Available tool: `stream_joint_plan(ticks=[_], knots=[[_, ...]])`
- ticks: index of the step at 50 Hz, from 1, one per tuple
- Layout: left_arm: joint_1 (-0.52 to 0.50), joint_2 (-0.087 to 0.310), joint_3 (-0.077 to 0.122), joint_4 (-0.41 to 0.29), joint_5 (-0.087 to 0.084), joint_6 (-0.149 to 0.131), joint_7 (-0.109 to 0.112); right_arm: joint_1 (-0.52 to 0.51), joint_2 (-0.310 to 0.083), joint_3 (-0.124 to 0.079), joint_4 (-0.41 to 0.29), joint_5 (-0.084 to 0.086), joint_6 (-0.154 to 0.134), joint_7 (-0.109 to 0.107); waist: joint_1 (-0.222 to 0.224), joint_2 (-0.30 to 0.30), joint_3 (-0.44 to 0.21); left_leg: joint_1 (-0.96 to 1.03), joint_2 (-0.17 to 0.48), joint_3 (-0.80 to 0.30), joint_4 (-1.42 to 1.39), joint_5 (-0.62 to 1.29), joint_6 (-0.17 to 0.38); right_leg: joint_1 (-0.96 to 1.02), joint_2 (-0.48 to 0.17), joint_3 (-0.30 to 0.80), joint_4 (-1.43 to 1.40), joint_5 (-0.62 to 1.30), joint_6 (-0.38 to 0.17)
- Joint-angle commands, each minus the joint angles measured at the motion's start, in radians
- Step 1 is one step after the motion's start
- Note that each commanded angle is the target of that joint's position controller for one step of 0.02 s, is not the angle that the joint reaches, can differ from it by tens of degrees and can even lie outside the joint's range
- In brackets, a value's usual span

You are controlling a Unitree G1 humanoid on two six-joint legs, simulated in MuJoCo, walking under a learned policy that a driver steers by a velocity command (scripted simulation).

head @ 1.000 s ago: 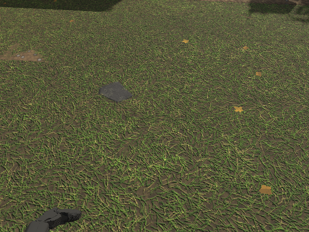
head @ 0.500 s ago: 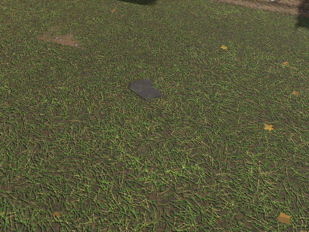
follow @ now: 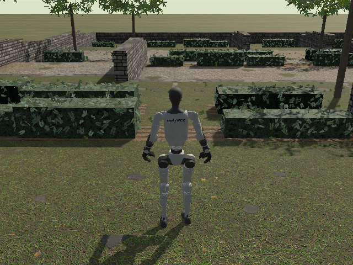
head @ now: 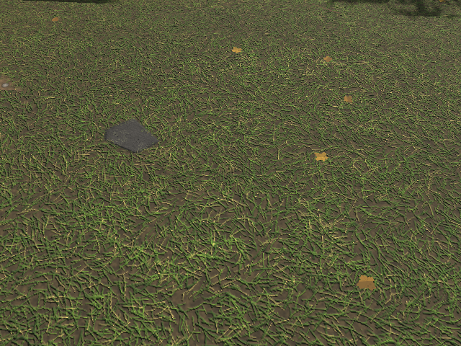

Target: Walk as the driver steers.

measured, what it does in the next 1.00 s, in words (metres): steps on the spot: left foot, then right foot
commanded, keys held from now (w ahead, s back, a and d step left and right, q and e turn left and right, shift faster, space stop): e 0.24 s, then no key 0.32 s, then q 0.44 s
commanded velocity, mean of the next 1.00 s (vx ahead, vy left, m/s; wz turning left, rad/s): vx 0.00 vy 0.00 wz -0.12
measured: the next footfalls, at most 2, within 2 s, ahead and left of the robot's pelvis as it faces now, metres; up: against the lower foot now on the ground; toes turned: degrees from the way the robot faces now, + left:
left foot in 0.02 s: +0.05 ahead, +0.12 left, +0.00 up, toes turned -1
right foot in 0.46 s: +0.04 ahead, -0.14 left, +0.00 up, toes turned -14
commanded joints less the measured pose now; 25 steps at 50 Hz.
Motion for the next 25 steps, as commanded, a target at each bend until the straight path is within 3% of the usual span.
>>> stream_joint_plan(ticks=[1, 2, 3, 4, 5, 6, 7, 9, 10, 13, 15, 17, 19, 21, 22, 23, 24, 25], knots=[[0.009, 0.082, 0.006, -0.057, 0.010, 0.008, -0.006, 0.099, -0.146, -0.033, -0.070, 0.021, -0.036, -0.011, -0.061, -0.020, -0.155, 0.204, 0.123, -0.086, -0.178, 0.184, 0.165, -0.054, -0.204, 0.270, 0.023, -0.171, -0.131], [-0.015, 0.024, -0.013, -0.112, 0.021, 0.007, 0.001, 0.128, -0.242, -0.060, -0.098, 0.011, -0.053, -0.025, -0.071, 0.173, -0.151, 0.324, 0.358, -0.389, -0.261, 0.243, 0.428, -0.307, -0.030, 0.088, 0.182, -0.385, -0.011], [-0.016, 0.070, -0.001, -0.088, 0.058, 0.003, 0.007, 0.091, -0.242, -0.063, -0.099, -0.027, -0.073, -0.031, -0.068, 0.109, -0.070, 0.277, 0.478, -0.470, -0.341, 0.195, 0.488, -0.387, -0.043, 0.002, 0.423, -0.467, 0.066], [0.002, 0.118, 0.013, -0.049, 0.057, 0.006, 0.022, 0.027, -0.184, -0.050, -0.126, -0.020, -0.080, -0.033, -0.040, 0.046, -0.074, 0.220, 0.412, -0.361, -0.351, 0.130, 0.404, -0.335, -0.090, -0.022, 0.575, -0.428, 0.077], [0.043, 0.142, 0.023, -0.021, 0.051, 0.011, 0.039, -0.062, -0.124, -0.032, -0.158, -0.008, -0.084, -0.029, -0.001, 0.086, -0.061, 0.175, 0.338, -0.249, -0.356, 0.110, 0.334, -0.310, -0.095, -0.059, 0.673, -0.384, 0.090], [0.046, 0.136, 0.026, -0.011, 0.053, 0.015, 0.048, -0.103, -0.073, -0.012, -0.182, 0.004, -0.088, -0.030, 0.009, 0.124, -0.052, 0.152, 0.290, -0.174, -0.360, 0.121, 0.290, -0.301, -0.097, -0.081, 0.723, -0.339, 0.102], [0.031, 0.126, 0.022, -0.014, 0.057, 0.019, 0.041, -0.105, -0.074, -0.011, -0.191, 0.005, -0.087, -0.036, 0.006, 0.124, -0.048, 0.124, 0.269, -0.126, -0.356, 0.185, 0.274, -0.276, -0.094, -0.115, 0.794, -0.319, 0.108], [0.035, 0.084, 0.005, -0.006, 0.028, 0.028, 0.010, -0.072, -0.129, -0.033, -0.204, -0.012, -0.082, -0.046, -0.020, 0.076, -0.033, 0.132, 0.233, -0.028, -0.350, 0.230, 0.264, -0.270, -0.111, -0.159, 0.802, -0.260, 0.121], [0.017, 0.071, -0.001, -0.010, 0.017, 0.034, -0.005, -0.032, -0.149, -0.043, -0.203, -0.011, -0.078, -0.047, -0.049, 0.070, -0.032, 0.176, 0.226, 0.000, -0.346, 0.220, 0.266, -0.288, -0.131, -0.173, 0.736, -0.231, 0.133], [-0.069, 0.062, -0.007, -0.031, 0.014, 0.054, -0.026, 0.133, -0.170, -0.063, -0.163, -0.012, -0.066, -0.046, -0.135, 0.077, -0.025, 0.356, 0.284, -0.011, -0.321, 0.272, 0.292, -0.355, -0.187, -0.188, 0.508, -0.221, 0.149], [-0.074, 0.070, -0.006, -0.028, 0.022, 0.061, -0.024, 0.165, -0.182, -0.075, -0.149, -0.012, -0.058, -0.033, -0.135, 0.086, -0.025, 0.385, 0.314, -0.022, -0.304, 0.348, 0.302, -0.313, -0.190, -0.201, 0.374, -0.239, 0.119], [-0.049, 0.094, 0.001, -0.008, 0.030, 0.058, -0.020, 0.101, -0.180, -0.078, -0.168, -0.021, -0.056, -0.015, -0.104, 0.113, -0.039, 0.322, 0.315, -0.017, -0.298, 0.389, 0.291, -0.201, -0.171, -0.219, 0.305, -0.243, 0.081], [-0.025, 0.118, 0.010, 0.010, 0.016, 0.044, -0.017, 0.012, -0.169, -0.073, -0.191, -0.029, -0.051, -0.005, -0.065, 0.121, -0.059, 0.276, 0.317, -0.019, -0.284, 0.348, 0.261, -0.119, -0.160, -0.203, 0.244, -0.177, 0.054], [-0.012, 0.121, 0.015, 0.020, -0.008, 0.025, -0.020, -0.064, -0.155, -0.059, -0.187, -0.018, -0.039, 0.001, -0.019, 0.095, -0.070, 0.193, 0.289, 0.005, -0.221, 0.244, 0.208, 0.010, -0.135, -0.204, 0.085, -0.011, 0.010], [0.000, 0.113, 0.014, 0.023, -0.026, 0.012, -0.028, -0.081, -0.131, -0.043, -0.170, -0.007, -0.030, 0.008, 0.002, 0.076, -0.091, 0.124, 0.262, 0.026, -0.178, 0.200, 0.167, 0.122, -0.124, -0.206, -0.006, 0.108, -0.015], [0.009, 0.103, 0.014, 0.010, -0.038, 0.002, -0.034, -0.052, -0.076, -0.018, -0.145, -0.002, -0.021, 0.021, 0.011, 0.048, -0.136, 0.043, 0.213, 0.067, -0.132, 0.149, 0.106, 0.254, -0.147, -0.190, -0.032, 0.184, -0.041], [0.019, 0.178, 0.025, -0.017, -0.053, -0.005, -0.018, 0.098, 0.020, 0.008, -0.151, -0.006, -0.012, 0.032, -0.071, -0.147, -0.263, -0.028, 0.097, 0.189, 0.038, -0.079, -0.007, 0.423, -0.357, 0.047, 0.000, 0.548, -0.217], [0.035, 0.222, 0.045, -0.042, -0.033, -0.010, -0.012, 0.090, -0.049, -0.006, -0.152, -0.017, -0.026, 0.028, -0.019, -0.143, -0.180, -0.210, 0.049, 0.105, 0.147, -0.288, -0.051, 0.395, -0.476, 0.238, -0.031, 0.384, -0.312]])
